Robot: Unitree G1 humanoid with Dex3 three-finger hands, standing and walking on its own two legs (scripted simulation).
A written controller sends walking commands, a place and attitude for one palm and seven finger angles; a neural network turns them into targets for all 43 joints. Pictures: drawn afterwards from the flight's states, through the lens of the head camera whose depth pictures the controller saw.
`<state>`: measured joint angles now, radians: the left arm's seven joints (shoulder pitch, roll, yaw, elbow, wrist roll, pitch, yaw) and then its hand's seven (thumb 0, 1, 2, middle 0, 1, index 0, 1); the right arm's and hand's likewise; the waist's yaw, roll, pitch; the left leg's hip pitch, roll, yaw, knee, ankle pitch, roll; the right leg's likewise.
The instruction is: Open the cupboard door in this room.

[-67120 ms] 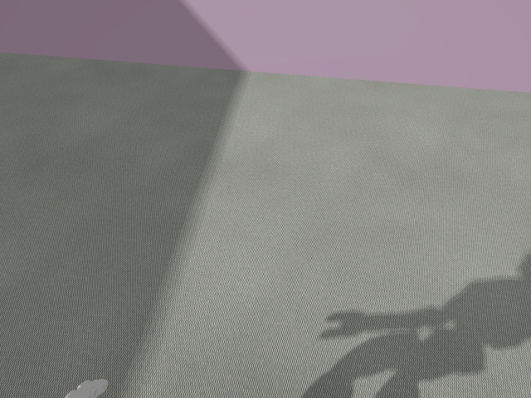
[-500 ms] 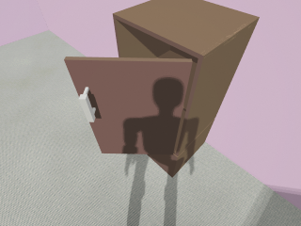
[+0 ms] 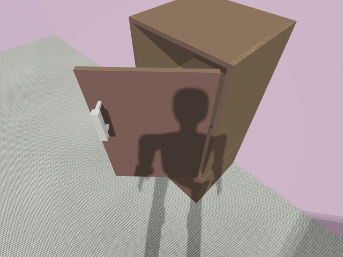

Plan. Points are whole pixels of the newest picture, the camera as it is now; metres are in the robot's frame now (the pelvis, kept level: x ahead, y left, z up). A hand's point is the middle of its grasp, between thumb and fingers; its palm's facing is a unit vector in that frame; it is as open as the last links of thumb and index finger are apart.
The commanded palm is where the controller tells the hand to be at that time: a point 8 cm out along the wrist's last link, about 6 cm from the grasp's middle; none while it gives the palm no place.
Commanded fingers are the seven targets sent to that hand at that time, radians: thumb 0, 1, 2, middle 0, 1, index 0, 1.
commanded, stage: come to a stop and stand still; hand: left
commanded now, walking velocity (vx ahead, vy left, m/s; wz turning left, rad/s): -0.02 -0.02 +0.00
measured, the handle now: (101, 121) +0.50 +0.26 -0.01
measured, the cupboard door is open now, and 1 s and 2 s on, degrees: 43 43 43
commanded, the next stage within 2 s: look again from close up in 1.20 s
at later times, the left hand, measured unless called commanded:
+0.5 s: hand out of the picture +0.01 +0.27 -0.18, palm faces +0.01 -0.97 -0.22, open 7.4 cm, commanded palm none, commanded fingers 0.00 0.90 0.90 -0.20 -0.30 -0.20 -0.30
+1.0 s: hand out of the picture -0.11 +0.27 -0.18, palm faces +0.00 -0.98 -0.18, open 7.4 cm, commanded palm none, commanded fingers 0.00 0.90 0.90 -0.20 -0.30 -0.20 -0.30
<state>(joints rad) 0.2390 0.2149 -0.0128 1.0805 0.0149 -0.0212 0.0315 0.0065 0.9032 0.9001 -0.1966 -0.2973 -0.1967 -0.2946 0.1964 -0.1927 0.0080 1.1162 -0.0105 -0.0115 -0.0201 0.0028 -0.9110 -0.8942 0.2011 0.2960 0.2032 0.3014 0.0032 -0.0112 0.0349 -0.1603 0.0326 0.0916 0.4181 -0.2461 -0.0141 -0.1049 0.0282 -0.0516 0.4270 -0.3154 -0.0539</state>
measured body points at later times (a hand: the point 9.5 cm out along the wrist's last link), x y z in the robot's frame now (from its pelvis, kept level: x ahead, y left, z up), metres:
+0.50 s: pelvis -0.05 +0.08 -0.01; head -0.04 +0.10 +0.44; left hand +0.01 +0.33 -0.16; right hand +0.05 -0.16 -0.14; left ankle -0.01 +0.14 -0.74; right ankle -0.05 -0.08 -0.74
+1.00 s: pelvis -0.07 +0.09 +0.00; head -0.06 +0.11 +0.45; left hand -0.11 +0.32 -0.17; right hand -0.05 -0.15 -0.15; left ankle -0.01 +0.14 -0.74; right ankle -0.05 -0.08 -0.74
